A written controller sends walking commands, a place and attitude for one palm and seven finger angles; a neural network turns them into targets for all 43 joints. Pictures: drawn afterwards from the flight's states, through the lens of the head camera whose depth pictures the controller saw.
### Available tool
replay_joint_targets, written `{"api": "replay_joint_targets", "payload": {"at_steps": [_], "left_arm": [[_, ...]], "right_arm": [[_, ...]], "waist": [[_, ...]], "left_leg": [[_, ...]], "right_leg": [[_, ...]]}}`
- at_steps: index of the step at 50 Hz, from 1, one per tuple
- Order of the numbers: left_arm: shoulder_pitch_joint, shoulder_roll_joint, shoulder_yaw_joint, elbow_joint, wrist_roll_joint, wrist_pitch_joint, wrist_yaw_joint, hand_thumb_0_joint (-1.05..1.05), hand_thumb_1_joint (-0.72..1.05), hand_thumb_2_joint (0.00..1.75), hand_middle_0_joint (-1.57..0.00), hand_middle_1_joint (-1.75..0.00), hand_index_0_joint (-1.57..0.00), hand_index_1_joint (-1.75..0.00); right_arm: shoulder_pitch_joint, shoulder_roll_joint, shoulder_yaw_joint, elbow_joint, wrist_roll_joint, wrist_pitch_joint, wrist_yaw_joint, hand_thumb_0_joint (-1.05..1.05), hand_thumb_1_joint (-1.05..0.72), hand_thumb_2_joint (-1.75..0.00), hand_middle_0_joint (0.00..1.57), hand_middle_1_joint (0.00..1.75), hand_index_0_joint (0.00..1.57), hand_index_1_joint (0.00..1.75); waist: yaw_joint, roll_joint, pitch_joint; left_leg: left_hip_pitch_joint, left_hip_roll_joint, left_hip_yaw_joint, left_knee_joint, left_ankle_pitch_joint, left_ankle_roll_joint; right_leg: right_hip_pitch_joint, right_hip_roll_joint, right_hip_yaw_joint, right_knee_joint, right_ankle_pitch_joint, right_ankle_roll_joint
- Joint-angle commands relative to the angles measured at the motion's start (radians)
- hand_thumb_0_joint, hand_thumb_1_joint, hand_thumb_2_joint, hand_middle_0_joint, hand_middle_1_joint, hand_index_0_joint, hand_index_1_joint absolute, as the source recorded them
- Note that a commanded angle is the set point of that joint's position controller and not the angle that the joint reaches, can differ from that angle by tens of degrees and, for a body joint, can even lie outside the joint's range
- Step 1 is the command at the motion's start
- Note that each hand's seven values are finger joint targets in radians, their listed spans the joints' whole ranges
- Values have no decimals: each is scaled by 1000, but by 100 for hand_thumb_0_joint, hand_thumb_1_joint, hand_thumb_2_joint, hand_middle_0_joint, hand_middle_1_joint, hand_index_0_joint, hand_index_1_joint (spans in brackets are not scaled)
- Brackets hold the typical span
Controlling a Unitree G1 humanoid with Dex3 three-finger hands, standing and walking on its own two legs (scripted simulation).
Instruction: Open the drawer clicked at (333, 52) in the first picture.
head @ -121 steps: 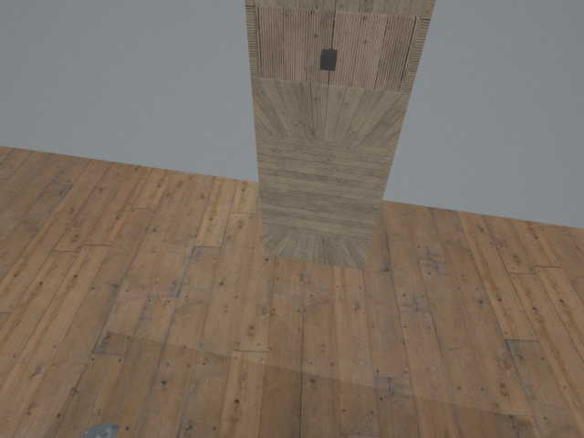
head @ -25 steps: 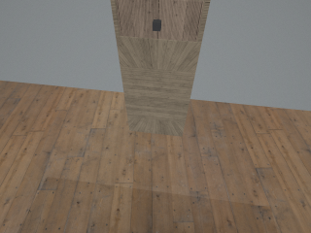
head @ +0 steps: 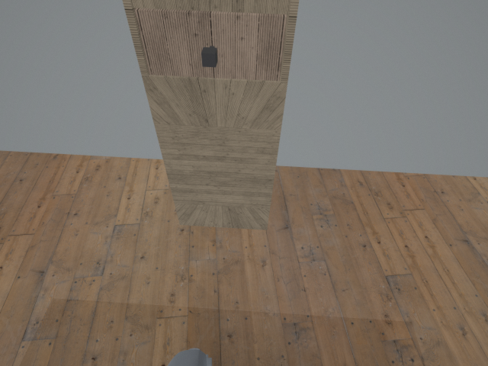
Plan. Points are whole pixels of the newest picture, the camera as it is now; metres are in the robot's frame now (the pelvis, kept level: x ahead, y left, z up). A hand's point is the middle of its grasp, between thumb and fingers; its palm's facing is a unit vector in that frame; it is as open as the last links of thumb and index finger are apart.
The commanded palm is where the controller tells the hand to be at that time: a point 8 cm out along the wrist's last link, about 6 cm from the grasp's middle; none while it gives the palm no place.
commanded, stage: take the last steps up to it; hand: left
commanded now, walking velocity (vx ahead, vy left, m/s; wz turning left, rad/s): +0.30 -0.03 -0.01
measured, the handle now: (210, 54) +0.83 +0.15 +0.12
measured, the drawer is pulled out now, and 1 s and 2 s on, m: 0.00 0.00 0.00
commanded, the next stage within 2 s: come to a stop and stand still in 0.60 s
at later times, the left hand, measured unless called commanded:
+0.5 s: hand (145, 314) +0.25 +0.23 -0.17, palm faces +0.03 -0.99 -0.15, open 7.4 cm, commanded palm none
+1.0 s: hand (188, 250) +0.40 +0.16 -0.16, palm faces +0.04 -0.97 -0.25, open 7.2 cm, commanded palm none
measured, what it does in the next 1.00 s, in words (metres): walks ahead: left foot, then right foot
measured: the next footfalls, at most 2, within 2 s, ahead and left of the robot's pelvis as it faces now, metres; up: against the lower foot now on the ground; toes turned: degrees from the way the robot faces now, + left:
left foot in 0.18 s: +0.21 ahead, +0.13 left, +0.00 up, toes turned +8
right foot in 0.74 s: +0.40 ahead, -0.12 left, +0.00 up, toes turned -9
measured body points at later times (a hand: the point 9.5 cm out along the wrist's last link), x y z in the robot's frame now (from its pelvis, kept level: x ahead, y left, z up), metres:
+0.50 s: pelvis +0.19 +0.05 +0.00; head +0.18 +0.07 +0.45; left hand +0.24 +0.28 -0.16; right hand +0.17 -0.18 -0.14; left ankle +0.17 +0.12 -0.74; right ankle +0.24 -0.11 -0.66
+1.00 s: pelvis +0.30 -0.01 +0.00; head +0.34 -0.04 +0.44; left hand +0.39 +0.22 -0.14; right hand +0.32 -0.25 -0.17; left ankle +0.28 +0.12 -0.66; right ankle +0.36 -0.11 -0.74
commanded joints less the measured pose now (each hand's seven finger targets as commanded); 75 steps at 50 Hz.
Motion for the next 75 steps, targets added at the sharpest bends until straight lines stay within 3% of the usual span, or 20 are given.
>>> {"api": "replay_joint_targets", "payload": {"at_steps": [1,5,8,10,11,14,18,32,35,36,37,40,44,50,59,60,62,63,68,75], "left_arm": [[81,138,29,-13,0,-23,16,0,90,90,-20,-30,-20,-30],[59,148,37,-2,3,-18,20,0,90,90,-20,-30,-20,-30],[51,136,41,0,-10,-19,15,0,90,90,-20,-30,-20,-30],[83,68,28,-46,-21,-15,1,0,90,90,-20,-30,-20,-30],[20,92,36,-63,-12,-9,4,0,90,90,-20,-30,-20,-30],[-63,62,43,-57,4,11,-17,0,90,90,-20,-30,-20,-30],[-10,22,46,-57,12,48,-22,0,90,90,-20,-30,-20,-30],[-356,61,44,-174,-3,40,-31,0,90,90,-20,-30,-20,-30],[-186,91,54,-118,1,20,-26,0,90,90,-20,-30,-20,-30],[-80,145,63,-85,5,2,-15,0,90,90,-20,-30,-20,-30],[-2,236,81,-65,4,-13,1,0,90,90,-20,-30,-20,-30],[-164,210,59,-103,-10,7,23,0,90,90,-20,-30,-20,-30],[-216,176,65,-128,-5,41,44,0,90,90,-20,-30,-20,-30],[-278,210,78,-176,-2,54,51,0,90,90,-20,-30,-20,-30],[-278,254,82,-198,9,81,23,0,90,90,-20,-30,-20,-30],[-273,229,77,-204,1,87,20,0,90,90,-20,-30,-20,-30],[-255,134,53,-224,-12,103,16,0,90,90,-20,-30,-20,-30],[-266,154,60,-218,-10,107,17,0,90,90,-20,-30,-20,-30],[-152,162,61,-126,-1,103,9,0,90,90,-20,-30,-20,-30],[-193,116,24,-109,-10,89,16,0,90,90,-20,-30,-20,-30]], "right_arm": [[-118,-16,-1,-97,7,-38,13,0,-90,-90,20,30,20,30],[-121,-7,-1,-103,13,-54,13,0,-90,-90,20,30,20,30],[183,-67,-17,-6,1,-70,-14,0,-90,-90,20,30,20,30],[358,-233,-49,29,-2,-67,-29,0,-90,-90,20,30,20,30],[276,-208,-44,16,7,-56,-32,0,-90,-90,20,30,20,30],[109,-48,-1,-14,7,-78,-36,0,-90,-90,20,30,20,30],[96,-21,-1,-24,7,-94,-36,0,-90,-90,20,30,20,30],[266,-67,-12,47,-9,-70,-40,0,-90,-90,20,30,20,30],[244,-65,-10,56,-1,-62,-39,0,-90,-90,20,30,20,30],[261,-38,-3,62,10,-64,-34,0,-90,-90,20,30,20,30],[329,31,14,47,20,-68,-31,0,-90,-90,20,30,20,30],[271,35,10,48,33,-24,-51,0,-90,-90,20,30,20,30],[169,23,-7,24,20,34,-46,0,-90,-90,20,30,20,30],[83,-24,-30,-49,2,73,-20,0,-90,-90,20,30,20,30],[56,-47,-15,-97,12,21,-15,0,-90,-90,20,30,20,30],[89,-72,-15,-89,14,10,-14,0,-90,-90,20,30,20,30],[21,-217,-35,-136,-1,7,-21,0,-90,-90,20,30,20,30],[-59,-205,-23,-160,-8,14,-24,0,-90,-90,20,30,20,30],[-88,-119,8,-134,7,-4,-49,0,-90,-90,20,30,20,30],[62,-101,5,-48,10,-16,-60,0,-90,-90,20,30,20,30]], "waist": [[13,-94,120],[0,-126,113],[-123,-12,-41],[-134,315,-184],[-112,150,-84],[-28,37,126],[18,83,98],[-70,109,131],[10,51,27],[53,-34,-61],[45,-263,-207],[0,-165,-127],[3,-59,-30],[-16,-149,-57],[-24,-207,-69],[-42,-119,-83],[-33,343,21],[-16,243,55],[25,156,39],[-38,110,-26]], "left_leg": [[-104,8,15,-139,44,8],[59,-17,30,-320,28,42],[524,-46,22,-495,147,78],[772,383,-598,-724,153,253],[636,399,-594,-782,-18,285],[289,260,-360,-858,-71,180],[232,165,-128,-866,57,150],[459,193,-67,-756,394,178],[414,139,-20,-552,409,126],[299,81,16,-358,315,81],[120,-57,78,-118,-155,20],[200,-27,-67,33,-313,8],[136,-48,-78,83,-246,-13],[89,-60,-106,137,-119,-40],[380,-93,-6,-471,-18,-12],[463,-73,-31,-597,51,-8],[292,247,-404,-817,138,104],[147,262,-382,-838,40,167],[313,86,-182,-790,151,125],[543,145,-253,-751,426,191]], "right_leg": [[14,-266,192,-160,386,-125],[-8,-270,147,-100,460,-98],[-135,-178,58,298,575,-42],[-498,7,3,863,-245,23],[-530,-59,69,946,-224,5],[-512,-152,75,925,0,29],[-472,-163,48,814,116,61],[-444,-136,-46,281,102,56],[-149,-81,-85,119,185,37],[68,-174,26,98,338,9],[286,-444,319,82,735,-79],[-2,-465,216,60,1105,-148],[-118,-434,134,23,959,-139],[-184,-414,82,-13,706,-125],[-256,-329,103,28,224,-53],[-301,-284,74,106,153,-12],[-440,-85,-24,418,-236,87],[-364,-108,65,516,-210,73],[-417,-73,96,681,-35,87],[-313,-102,54,312,-146,98]]}}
